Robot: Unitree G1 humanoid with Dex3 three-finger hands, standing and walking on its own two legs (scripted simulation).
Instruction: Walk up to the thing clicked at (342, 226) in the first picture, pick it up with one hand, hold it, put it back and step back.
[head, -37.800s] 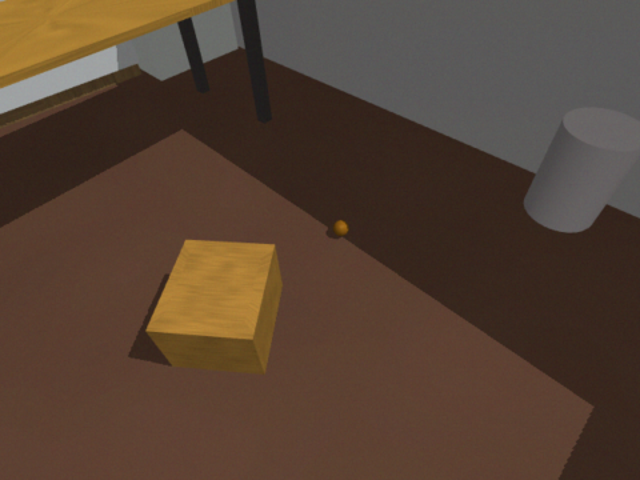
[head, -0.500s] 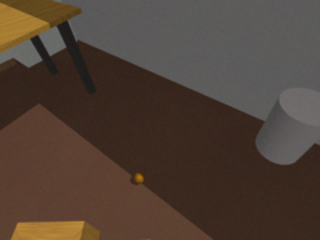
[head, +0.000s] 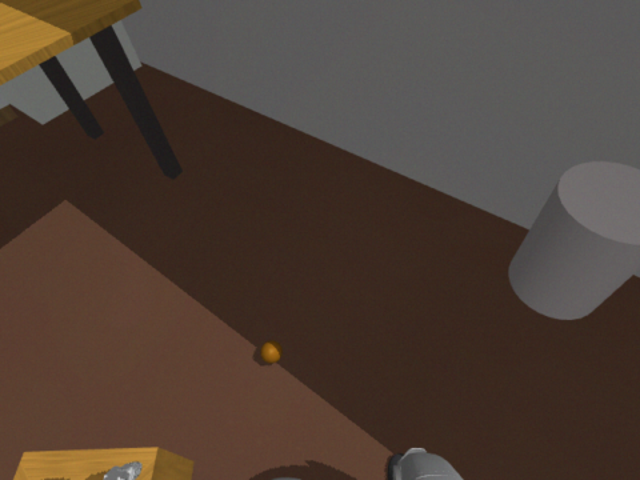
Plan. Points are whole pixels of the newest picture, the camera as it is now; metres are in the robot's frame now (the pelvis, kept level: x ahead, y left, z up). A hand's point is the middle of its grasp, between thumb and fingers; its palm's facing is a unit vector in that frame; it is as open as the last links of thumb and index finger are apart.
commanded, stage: walk up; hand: left
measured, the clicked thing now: (271, 351) +0.54 +0.23 -0.72
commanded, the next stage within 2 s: none
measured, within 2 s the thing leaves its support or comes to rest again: neither
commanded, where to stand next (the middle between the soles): +0.14 +0.02 m, yaw -4 degrees
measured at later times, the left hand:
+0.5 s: hand out of the picture +0.03 +0.31 -0.16, palm faces +0.03 -0.92 -0.39, open 7.3 cm
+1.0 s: hand out of the picture +0.08 +0.31 -0.15, palm faces -0.06 -0.93 -0.36, open 7.3 cm
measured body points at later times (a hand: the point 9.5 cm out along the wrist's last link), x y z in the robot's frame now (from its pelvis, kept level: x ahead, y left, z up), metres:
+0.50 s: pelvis -0.02 +0.02 +0.00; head +0.02 +0.04 +0.45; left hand +0.03 +0.36 -0.13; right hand +0.04 -0.31 -0.10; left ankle -0.03 +0.14 -0.72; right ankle -0.01 -0.11 -0.70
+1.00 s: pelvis +0.02 +0.03 +0.01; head +0.03 +0.05 +0.46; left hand +0.08 +0.35 -0.12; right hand +0.10 -0.28 -0.10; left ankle +0.10 +0.15 -0.72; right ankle +0.00 -0.09 -0.67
